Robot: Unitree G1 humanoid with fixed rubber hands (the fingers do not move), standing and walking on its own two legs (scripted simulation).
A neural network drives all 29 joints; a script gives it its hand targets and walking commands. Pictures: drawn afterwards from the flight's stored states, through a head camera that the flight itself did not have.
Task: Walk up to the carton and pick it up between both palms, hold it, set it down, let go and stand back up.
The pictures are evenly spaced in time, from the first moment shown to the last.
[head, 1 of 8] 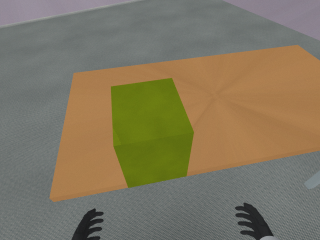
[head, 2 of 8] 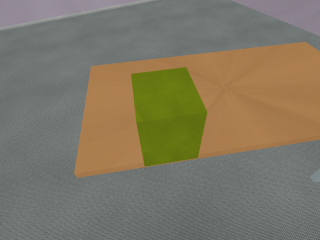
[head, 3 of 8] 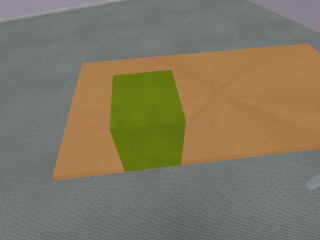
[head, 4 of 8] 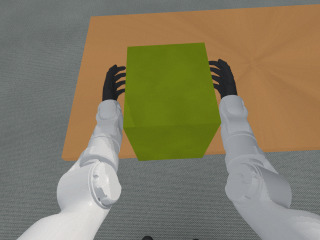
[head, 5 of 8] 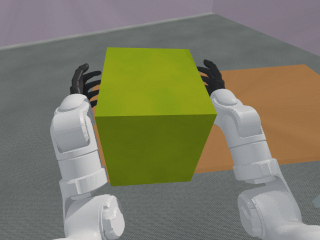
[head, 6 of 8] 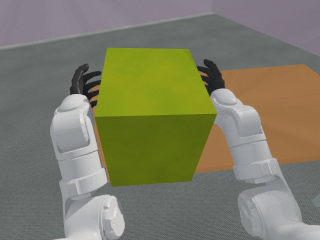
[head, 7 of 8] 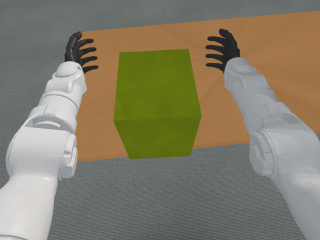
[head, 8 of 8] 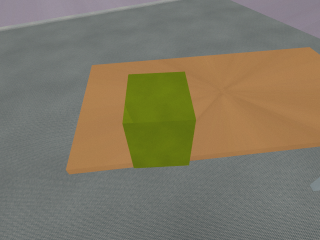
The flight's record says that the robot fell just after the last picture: no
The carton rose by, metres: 0.21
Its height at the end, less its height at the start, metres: +0.00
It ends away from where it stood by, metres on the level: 0.01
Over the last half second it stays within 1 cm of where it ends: yes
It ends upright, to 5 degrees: yes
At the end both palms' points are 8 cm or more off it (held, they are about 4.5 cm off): yes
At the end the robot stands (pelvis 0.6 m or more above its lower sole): yes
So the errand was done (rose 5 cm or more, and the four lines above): yes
